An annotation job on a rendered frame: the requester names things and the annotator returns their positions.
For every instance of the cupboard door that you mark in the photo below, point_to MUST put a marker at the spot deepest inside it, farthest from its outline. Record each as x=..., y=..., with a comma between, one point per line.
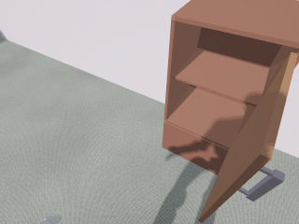
x=254, y=146

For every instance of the handle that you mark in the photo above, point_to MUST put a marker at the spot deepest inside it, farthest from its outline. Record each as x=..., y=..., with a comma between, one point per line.
x=273, y=179

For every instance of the robot left hand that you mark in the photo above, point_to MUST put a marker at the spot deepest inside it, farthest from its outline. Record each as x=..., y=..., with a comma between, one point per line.
x=51, y=220

